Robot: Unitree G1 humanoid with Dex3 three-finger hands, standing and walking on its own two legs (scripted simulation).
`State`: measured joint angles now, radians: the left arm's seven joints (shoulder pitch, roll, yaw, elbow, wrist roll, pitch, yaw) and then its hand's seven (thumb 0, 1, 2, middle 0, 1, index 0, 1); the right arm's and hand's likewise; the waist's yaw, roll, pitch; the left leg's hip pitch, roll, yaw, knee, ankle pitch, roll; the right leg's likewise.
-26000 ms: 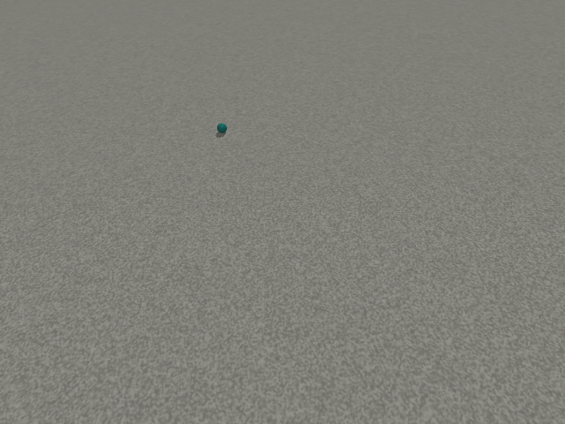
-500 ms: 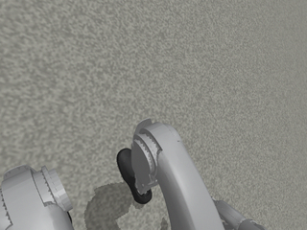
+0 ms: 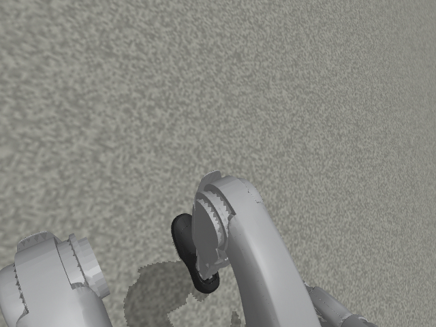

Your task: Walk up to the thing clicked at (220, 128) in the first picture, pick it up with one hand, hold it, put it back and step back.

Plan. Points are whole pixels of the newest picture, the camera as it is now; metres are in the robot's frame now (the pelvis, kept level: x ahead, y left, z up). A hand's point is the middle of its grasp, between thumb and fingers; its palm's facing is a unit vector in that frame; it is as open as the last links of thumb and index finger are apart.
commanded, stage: settle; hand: left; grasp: from above
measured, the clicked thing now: out of the picture +0.47 +0.36 -0.27
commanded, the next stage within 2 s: lift in 0.68 s
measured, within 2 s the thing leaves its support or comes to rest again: neither
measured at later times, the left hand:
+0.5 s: hand out of the picture +0.44 +0.36 -0.16, palm faces -0.43 -0.13 -0.90, open 7.3 cm
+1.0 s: hand out of the picture +0.43 +0.36 -0.11, palm faces -0.44 -0.14 -0.88, open 7.3 cm
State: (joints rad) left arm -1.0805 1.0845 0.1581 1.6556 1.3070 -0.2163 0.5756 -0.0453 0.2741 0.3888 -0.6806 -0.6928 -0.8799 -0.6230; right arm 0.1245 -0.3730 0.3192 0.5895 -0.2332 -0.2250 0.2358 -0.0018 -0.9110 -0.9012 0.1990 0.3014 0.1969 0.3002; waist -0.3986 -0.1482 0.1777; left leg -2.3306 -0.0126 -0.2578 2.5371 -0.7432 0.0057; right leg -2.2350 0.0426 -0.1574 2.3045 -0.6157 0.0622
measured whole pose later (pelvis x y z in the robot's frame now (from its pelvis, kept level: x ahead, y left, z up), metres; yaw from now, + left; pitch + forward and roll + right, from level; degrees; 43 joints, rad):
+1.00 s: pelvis +0.00 -0.01 +0.04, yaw +7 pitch +35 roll -10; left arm -0.93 0.79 0.09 1.23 1.17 -0.18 0.18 -0.06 0.26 0.40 -0.71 -0.65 -0.90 -0.62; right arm 0.21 -0.31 0.10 0.64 -0.10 0.00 0.14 0.00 -0.91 -0.90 0.20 0.30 0.20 0.30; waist -0.24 0.03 -0.04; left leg -2.29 -0.03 -0.14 2.35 -0.68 0.00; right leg -2.23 -0.01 -0.07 2.22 -0.62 0.05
